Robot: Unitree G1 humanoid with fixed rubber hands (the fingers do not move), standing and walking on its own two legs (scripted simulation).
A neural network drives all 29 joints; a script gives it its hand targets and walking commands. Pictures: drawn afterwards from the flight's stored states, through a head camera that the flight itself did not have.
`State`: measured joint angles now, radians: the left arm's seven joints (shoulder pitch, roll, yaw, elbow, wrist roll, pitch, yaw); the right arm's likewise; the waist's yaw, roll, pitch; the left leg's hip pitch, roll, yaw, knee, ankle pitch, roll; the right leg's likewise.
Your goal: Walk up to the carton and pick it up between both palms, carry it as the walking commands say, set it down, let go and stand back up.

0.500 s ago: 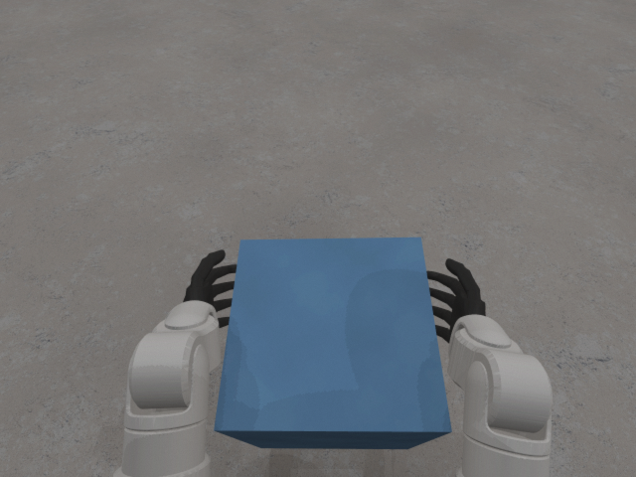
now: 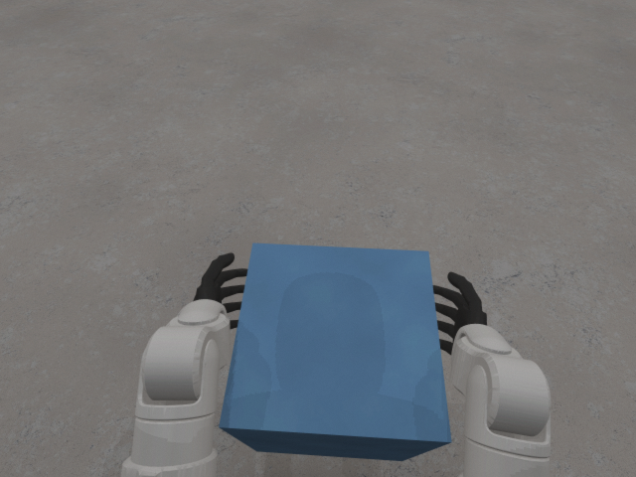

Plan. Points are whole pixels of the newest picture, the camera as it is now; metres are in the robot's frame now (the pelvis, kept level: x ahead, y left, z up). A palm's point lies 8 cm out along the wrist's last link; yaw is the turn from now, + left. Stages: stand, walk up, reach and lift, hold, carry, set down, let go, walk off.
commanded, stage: carry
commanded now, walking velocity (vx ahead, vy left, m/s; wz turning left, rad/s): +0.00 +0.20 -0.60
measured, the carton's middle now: (334, 361) +0.27 -0.01 -0.01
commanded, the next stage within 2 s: none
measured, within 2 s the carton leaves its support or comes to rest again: neither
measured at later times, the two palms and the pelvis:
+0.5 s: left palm (142, 325) +0.27 +0.21 +0.08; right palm (403, 383) +0.20 -0.08 +0.10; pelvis -0.03 +0.12 +0.02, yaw -15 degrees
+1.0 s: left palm (192, 329) +0.26 +0.15 +0.08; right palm out of the picture +0.09 -0.08 +0.08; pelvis -0.05 +0.21 +0.01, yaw -34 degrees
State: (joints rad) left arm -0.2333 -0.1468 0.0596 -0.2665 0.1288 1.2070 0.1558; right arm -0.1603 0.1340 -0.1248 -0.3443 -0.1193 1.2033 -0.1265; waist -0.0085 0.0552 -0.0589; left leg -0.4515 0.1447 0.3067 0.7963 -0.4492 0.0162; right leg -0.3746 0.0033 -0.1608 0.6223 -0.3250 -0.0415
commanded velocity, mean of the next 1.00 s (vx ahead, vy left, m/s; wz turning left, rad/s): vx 0.00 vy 0.20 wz -0.60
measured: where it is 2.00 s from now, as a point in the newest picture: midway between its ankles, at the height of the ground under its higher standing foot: outside the picture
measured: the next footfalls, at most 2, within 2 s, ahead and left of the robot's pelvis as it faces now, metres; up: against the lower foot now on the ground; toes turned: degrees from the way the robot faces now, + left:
left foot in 0.34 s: +0.06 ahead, +0.20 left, +0.00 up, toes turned -5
right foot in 0.76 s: -0.07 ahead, +0.06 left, +0.00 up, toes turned -36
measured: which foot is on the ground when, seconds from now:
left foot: up 0.00-0.32, down 0.34-0.76, up 0.78-1.00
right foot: down 0.00-0.36, up 0.38-0.74, down 0.76-1.00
